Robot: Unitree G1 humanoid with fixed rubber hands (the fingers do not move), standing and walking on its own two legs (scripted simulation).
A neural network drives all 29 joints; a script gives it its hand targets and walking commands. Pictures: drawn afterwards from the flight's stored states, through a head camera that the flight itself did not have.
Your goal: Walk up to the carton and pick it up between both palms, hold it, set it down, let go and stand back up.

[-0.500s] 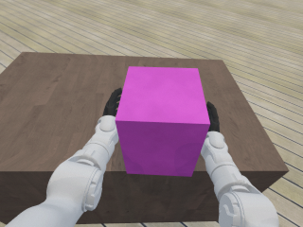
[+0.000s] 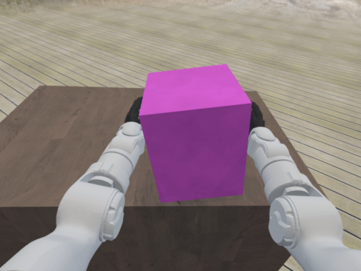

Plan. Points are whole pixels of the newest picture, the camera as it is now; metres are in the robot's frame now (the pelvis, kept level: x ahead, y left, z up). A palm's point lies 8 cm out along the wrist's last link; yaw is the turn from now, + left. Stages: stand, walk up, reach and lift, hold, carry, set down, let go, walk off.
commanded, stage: reach and lift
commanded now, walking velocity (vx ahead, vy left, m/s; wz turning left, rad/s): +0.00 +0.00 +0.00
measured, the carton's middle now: (194, 132) +0.42 -0.02 +0.15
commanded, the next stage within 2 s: hold in 1.40 s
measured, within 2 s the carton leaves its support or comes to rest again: neither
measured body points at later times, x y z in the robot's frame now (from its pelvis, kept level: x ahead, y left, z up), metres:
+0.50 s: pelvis -0.01 -0.01 +0.00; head -0.06 +0.00 +0.45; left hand +0.42 +0.11 +0.19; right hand +0.41 -0.18 +0.19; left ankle +0.05 +0.10 -0.73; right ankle +0.05 -0.13 -0.73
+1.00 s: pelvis -0.01 -0.01 +0.00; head -0.06 +0.00 +0.45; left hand +0.42 +0.12 +0.21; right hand +0.40 -0.18 +0.21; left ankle +0.05 +0.10 -0.73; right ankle +0.05 -0.13 -0.73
